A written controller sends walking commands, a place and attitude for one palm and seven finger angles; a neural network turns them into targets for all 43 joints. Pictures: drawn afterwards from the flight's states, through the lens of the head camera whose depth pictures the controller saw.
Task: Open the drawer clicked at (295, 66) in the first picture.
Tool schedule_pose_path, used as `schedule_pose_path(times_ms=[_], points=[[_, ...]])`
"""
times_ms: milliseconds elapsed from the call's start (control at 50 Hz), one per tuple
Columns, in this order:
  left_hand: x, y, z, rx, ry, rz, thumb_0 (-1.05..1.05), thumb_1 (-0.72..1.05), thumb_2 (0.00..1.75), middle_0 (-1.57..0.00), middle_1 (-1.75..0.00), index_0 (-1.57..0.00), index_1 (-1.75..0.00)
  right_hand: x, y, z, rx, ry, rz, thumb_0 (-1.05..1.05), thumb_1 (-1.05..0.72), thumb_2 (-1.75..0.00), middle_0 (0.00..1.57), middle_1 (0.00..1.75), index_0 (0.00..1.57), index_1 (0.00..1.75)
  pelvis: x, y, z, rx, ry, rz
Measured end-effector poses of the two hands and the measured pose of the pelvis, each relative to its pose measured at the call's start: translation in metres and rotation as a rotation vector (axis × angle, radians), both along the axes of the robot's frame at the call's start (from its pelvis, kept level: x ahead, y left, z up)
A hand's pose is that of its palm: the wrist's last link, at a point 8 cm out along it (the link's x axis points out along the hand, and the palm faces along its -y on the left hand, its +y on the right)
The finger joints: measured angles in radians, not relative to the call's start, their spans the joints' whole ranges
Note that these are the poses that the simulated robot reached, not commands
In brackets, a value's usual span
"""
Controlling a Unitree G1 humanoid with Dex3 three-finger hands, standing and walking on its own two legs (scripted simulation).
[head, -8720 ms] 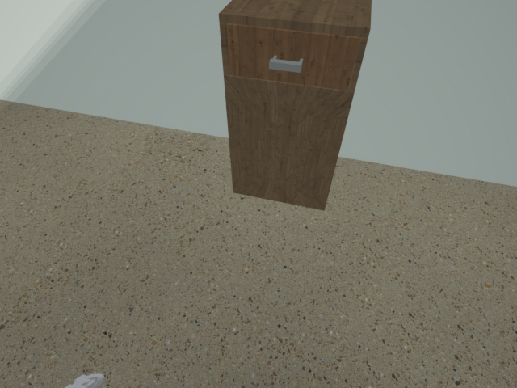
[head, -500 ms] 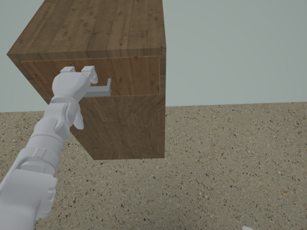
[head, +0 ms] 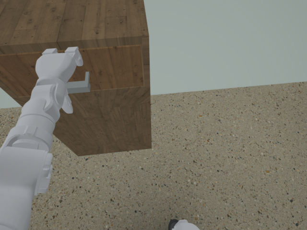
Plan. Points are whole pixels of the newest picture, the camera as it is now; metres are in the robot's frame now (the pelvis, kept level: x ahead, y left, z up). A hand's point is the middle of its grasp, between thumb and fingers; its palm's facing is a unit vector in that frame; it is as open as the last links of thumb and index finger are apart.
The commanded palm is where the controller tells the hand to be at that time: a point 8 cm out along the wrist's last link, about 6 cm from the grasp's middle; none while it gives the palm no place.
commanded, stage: move the hooked fingers above the handle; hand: left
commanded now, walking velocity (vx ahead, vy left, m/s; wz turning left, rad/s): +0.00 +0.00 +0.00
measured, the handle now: (71, 81) +0.55 +0.23 +0.01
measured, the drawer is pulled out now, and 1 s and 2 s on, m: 0.00 0.00 0.00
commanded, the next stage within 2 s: lower the fingers behind the handle in 0.62 s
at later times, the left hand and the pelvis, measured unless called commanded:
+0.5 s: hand (58, 84) +0.49 +0.23 +0.07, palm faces -0.03 -0.01 -1.00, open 13.8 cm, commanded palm +0.48 +0.23 +0.12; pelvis +0.00 +0.00 +0.00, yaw +1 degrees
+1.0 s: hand (63, 88) +0.49 +0.23 +0.05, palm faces -0.06 -0.01 -1.00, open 13.8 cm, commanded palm +0.48 +0.23 +0.10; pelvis +0.00 +0.00 +0.00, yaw +0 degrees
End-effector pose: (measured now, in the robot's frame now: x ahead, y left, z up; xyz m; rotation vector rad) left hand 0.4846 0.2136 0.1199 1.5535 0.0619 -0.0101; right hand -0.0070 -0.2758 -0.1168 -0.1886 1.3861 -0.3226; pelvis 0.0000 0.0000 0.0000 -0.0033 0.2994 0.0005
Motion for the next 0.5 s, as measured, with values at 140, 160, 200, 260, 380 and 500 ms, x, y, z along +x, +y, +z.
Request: schedule_pose_path(times_ms=[140,160,200,260,380,500], points=[[0.003,0.001,0.001,-0.008,-0.025,0.011,0.0,-0.48,0.3,-0.33,-1.21,-0.32,-1.2,0.0,0.004,-0.002,0.01,-0.001,-0.008,0.01,-0.91,-0.9,0.2,0.3,0.2,0.3,0.002,0.002,-0.001,-0.002,0.007,-0.01],[0.002,0.003,0.001,-0.006,-0.023,0.019,0.0,-0.48,0.3,-0.33,-1.21,-0.32,-1.2,0.002,0.004,-0.002,0.013,-0.006,-0.009,0.01,-0.91,-0.9,0.2,0.3,0.2,0.3,0.002,0.002,-0.001,-0.002,0.006,-0.012],[0.0,0.007,0.0,0.001,-0.016,0.035,0.0,-0.48,0.3,-0.33,-1.21,-0.32,-1.2,0.005,0.006,-0.003,0.018,-0.017,-0.008,0.01,-0.91,-0.9,0.2,0.3,0.2,0.3,0.002,0.003,0.0,-0.002,0.003,-0.013],[-0.004,0.012,0.001,0.01,-0.006,0.042,0.0,-0.48,0.3,-0.32,-1.21,-0.32,-1.2,0.012,0.008,-0.004,0.023,-0.035,-0.001,0.01,-0.91,-0.9,0.2,0.3,0.2,0.3,0.002,0.003,0.0,-0.002,-0.002,-0.011],[-0.015,0.016,0.003,0.007,-0.003,0.019,0.0,-0.48,0.3,-0.32,-1.2,-0.32,-1.2,0.028,0.011,-0.003,0.026,-0.064,0.033,0.01,-0.91,-0.9,0.2,0.3,0.2,0.3,0.001,0.004,0.001,-0.004,-0.018,0.004],[-0.015,0.015,0.004,0.006,-0.018,0.011,0.0,-0.49,0.3,-0.32,-1.2,-0.32,-1.2,0.04,0.009,-0.002,0.015,-0.089,0.061,0.01,-0.91,-0.9,0.2,0.3,0.2,0.3,-0.001,0.004,0.0,-0.005,-0.019,0.016]])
